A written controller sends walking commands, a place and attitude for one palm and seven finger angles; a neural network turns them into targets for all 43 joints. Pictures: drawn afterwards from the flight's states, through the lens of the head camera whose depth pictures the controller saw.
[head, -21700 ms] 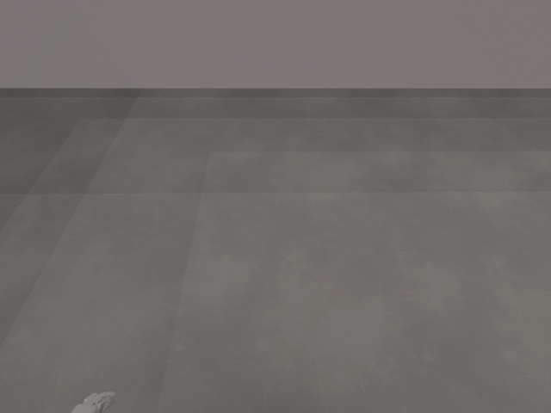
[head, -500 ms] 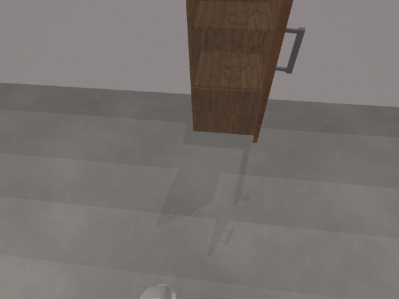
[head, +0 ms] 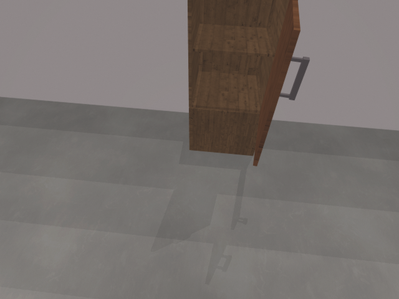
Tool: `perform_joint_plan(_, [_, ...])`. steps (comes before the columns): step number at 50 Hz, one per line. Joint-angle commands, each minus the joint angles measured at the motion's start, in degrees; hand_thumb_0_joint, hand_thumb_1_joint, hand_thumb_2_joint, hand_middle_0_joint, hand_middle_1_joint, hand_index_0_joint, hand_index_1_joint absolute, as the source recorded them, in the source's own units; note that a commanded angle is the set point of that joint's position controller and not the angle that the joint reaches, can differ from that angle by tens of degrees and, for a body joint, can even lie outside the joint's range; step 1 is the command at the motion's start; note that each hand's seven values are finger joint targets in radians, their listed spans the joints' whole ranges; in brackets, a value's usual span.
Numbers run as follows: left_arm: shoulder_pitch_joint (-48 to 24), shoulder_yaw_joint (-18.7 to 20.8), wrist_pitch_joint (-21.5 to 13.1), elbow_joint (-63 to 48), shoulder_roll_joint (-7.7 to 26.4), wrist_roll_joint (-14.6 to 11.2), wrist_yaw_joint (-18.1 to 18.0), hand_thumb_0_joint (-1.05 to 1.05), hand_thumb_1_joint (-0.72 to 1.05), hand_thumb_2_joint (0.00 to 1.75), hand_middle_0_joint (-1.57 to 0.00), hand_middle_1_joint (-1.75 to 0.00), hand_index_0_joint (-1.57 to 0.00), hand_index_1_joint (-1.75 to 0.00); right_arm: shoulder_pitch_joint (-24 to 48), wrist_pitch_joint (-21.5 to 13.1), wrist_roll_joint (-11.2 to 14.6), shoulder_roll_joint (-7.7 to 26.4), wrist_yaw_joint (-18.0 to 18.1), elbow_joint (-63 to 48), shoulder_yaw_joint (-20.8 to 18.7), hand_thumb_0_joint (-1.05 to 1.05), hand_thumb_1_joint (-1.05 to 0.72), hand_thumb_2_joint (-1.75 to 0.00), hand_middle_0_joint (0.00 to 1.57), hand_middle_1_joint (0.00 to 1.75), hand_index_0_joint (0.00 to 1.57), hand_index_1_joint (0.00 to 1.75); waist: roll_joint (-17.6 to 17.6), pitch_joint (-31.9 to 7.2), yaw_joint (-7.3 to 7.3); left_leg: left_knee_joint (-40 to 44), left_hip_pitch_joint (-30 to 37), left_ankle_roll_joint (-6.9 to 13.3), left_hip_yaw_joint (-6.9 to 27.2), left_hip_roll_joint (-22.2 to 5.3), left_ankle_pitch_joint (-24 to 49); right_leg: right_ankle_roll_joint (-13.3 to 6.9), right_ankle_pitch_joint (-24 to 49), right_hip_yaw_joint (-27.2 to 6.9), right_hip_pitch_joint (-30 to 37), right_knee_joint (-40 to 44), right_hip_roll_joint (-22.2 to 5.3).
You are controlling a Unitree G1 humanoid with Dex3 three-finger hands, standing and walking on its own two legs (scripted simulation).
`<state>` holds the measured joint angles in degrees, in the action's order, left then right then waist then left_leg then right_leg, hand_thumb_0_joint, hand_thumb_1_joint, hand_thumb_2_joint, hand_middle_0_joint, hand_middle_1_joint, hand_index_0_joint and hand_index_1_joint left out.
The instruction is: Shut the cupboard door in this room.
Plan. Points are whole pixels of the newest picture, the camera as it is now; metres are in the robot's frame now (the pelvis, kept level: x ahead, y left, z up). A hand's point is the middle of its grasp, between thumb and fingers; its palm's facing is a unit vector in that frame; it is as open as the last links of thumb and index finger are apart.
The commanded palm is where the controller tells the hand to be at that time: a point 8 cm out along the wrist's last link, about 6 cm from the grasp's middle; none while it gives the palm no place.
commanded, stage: stand and wait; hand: left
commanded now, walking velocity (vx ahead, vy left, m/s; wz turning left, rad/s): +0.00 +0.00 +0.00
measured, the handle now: (292, 78) +0.78 -0.25 +0.05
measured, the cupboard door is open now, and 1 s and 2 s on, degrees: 82 82 82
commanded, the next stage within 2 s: turn or walk to find it in 1.00 s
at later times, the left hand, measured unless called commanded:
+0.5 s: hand out of the picture -0.02 +0.13 -0.18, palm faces +0.04 -0.99 -0.17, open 7.4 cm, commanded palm none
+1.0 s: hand out of the picture -0.04 +0.12 -0.18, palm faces +0.06 -0.98 -0.16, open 7.4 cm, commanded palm none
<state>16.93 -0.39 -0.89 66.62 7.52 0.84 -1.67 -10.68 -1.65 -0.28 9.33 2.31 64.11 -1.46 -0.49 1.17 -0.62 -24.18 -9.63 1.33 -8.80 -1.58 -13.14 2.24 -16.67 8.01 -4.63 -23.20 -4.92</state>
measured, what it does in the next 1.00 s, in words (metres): stands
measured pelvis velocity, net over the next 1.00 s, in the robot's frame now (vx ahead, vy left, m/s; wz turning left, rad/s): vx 0.00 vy -0.03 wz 0.02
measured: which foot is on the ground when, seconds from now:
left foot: down 0.00-1.00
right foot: down 0.00-1.00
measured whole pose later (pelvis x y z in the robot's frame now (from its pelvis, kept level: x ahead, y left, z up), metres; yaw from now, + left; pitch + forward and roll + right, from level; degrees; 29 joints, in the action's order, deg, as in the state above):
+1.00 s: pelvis +0.00 -0.03 +0.00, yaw +1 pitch -2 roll +0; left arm 19.4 -0.5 -1.2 66.3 6.4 0.7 -2.3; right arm -16.0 -0.4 -0.3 7.0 2.2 67.2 -0.9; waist 0.0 2.5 -0.1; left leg -24.1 -9.2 -1.4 -6.7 -4.0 -12.5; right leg -0.7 -17.2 9.9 -3.4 -22.7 -2.2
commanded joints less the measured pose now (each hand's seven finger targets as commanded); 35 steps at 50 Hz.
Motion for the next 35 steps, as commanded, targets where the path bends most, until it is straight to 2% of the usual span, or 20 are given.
perform_joint_plan(1, [4.3, 1.0, -0.1, -1.2, 5.2, -0.2, -0.7, 0.0, 0.9, 0.9, -0.2, -0.3, -0.2, -0.3, -5.2, 0.0, -0.1, 3.8, -0.3, 0.1, 0.0, 0.0, -0.9, -0.9, 0.2, 0.3, 0.2, 0.3, 0.8, 2.5, 0.49, 4.7, 2.7, -0.5, 7.1, -6.9, 16.9, -1.2, 11.2, -3.3, -3.9, 4.0, -4.2])
perform_joint_plan(10, [4.4, 1.0, 0.0, -1.5, 6.0, -0.5, -0.9, 0.0, 0.9, 0.9, -0.2, -0.3, -0.2, -0.3, -7.9, 0.2, 0.0, 3.4, -0.4, 1.8, 0.4, 0.0, -0.9, -0.9, 0.2, 0.3, 0.2, 0.3, 0.4, 3.2, 0.07, 4.8, 1.5, -0.6, 7.1, -6.3, 14.9, -1.9, 11.5, -3.3, -1.8, 4.7, -4.3])
perform_joint_plan(21, [5.4, 0.9, 0.0, -1.6, 4.8, -0.5, -1.1, 0.0, 0.9, 0.9, -0.2, -0.3, -0.2, -0.3, -10.1, 0.7, 0.1, 1.5, -0.5, 2.9, 0.2, 0.0, -0.9, -0.9, 0.2, 0.3, 0.2, 0.3, -0.7, 5.8, 0.48, 5.0, -0.1, -0.8, 6.6, -5.8, 8.4, -2.3, 7.5, -3.5, -4.2, 6.1, -4.1])
perform_joint_plan(30, [6.9, 0.8, -0.4, -1.3, 4.0, -0.4, -1.2, 0.0, 0.9, 0.9, -0.2, -0.3, -0.2, -0.3, -9.9, 0.7, 0.1, 1.0, -0.3, 2.8, -0.1, 0.0, -0.9, -0.9, 0.2, 0.3, 0.2, 0.3, 0.3, 4.3, 0.7, 3.5, 1.1, -0.8, 6.4, -5.9, 9.8, -2.7, 10.2, -4.0, -4.5, 6.0, -3.9])
perform_joint_plan(35, [7.5, 0.8, -0.4, -1.0, 3.7, -0.3, -1.2, 0.0, 0.9, 0.9, -0.2, -0.3, -0.2, -0.3, -9.8, 0.8, 0.1, 0.9, -0.2, 2.6, 0.0, 0.0, -0.9, -0.9, 0.2, 0.3, 0.2, 0.3, -0.1, 5.5, 0.75, 3.5, 0.8, -0.8, 6.4, -5.9, 9.4, -2.7, 9.8, -4.0, -5.1, 6.3, -3.8])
